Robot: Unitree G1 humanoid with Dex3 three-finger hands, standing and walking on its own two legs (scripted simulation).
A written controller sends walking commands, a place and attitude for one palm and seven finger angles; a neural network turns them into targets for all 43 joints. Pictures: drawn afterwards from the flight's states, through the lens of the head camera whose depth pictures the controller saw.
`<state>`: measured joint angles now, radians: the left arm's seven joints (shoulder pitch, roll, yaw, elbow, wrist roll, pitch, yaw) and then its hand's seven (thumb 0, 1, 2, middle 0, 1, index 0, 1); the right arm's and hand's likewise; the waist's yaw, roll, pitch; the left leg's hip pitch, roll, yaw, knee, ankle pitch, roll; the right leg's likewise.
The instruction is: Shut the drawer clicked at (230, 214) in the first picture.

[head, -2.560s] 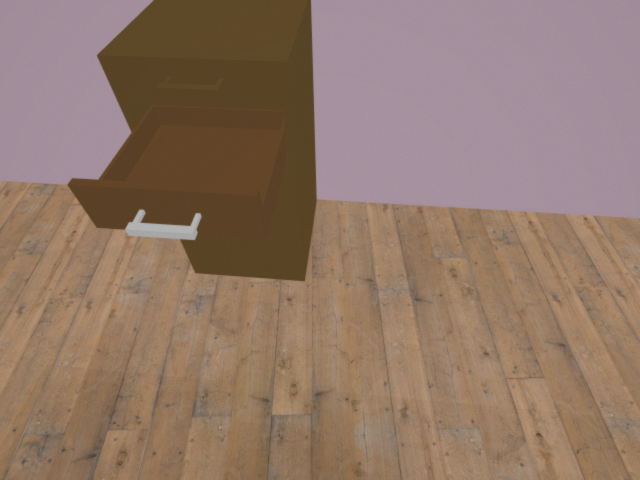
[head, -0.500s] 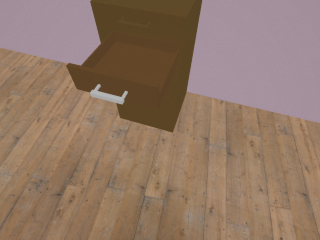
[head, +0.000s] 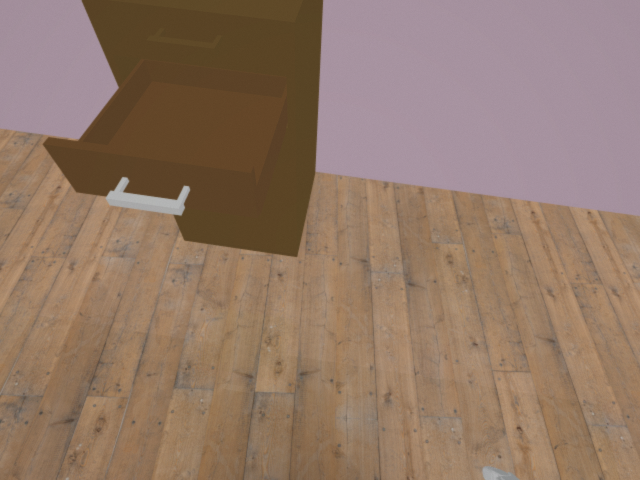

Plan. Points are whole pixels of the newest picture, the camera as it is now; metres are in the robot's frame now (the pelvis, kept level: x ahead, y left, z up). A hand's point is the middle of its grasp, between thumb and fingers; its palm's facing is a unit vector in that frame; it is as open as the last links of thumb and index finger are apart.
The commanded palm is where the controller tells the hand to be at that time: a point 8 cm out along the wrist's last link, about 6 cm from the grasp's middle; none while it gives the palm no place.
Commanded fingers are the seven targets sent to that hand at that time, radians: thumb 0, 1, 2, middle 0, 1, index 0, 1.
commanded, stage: take the last steps up to it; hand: left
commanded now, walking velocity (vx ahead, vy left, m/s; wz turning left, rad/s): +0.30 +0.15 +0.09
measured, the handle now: (150, 195) +0.57 +0.36 -0.10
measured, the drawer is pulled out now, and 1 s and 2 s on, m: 0.30 0.30 0.30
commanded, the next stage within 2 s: come to a stop and stand still in 0.66 s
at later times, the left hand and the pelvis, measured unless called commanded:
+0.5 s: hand out of the picture +0.11 +0.20 -0.17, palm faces +0.09 -0.98 -0.20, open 7.4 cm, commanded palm none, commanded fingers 0.00 0.90 0.90 -0.20 -0.30 -0.20 -0.30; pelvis +0.11 +0.01 +0.01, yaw +3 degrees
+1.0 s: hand (171, 362) +0.29 +0.26 -0.17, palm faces +0.09 -0.97 -0.23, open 7.3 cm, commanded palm none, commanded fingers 0.00 0.90 0.90 -0.20 -0.30 -0.20 -0.30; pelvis +0.25 +0.07 +0.00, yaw +3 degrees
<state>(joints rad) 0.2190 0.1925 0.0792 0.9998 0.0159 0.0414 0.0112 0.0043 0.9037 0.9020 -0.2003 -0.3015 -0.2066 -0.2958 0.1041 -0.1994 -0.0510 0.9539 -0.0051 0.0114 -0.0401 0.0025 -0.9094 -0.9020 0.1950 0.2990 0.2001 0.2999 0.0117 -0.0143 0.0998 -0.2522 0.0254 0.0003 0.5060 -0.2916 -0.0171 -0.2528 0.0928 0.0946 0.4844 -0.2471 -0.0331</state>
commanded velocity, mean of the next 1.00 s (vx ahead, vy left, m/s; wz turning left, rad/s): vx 0.10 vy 0.10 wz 0.03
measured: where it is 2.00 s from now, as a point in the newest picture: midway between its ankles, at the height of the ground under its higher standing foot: (302, 444)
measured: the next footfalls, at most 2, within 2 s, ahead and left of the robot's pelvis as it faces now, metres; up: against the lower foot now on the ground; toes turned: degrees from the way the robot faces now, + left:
right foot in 0.28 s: +0.08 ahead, -0.13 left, +0.00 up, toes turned -2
left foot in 0.58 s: +0.29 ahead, +0.21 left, +0.00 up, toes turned +8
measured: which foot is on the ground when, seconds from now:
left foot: down 0.00-0.26, up 0.28-0.56, down 0.58-1.00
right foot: down 0.00-0.00, up 0.02-0.26, down 0.28-0.58, up 0.60-0.78, down 0.80-1.00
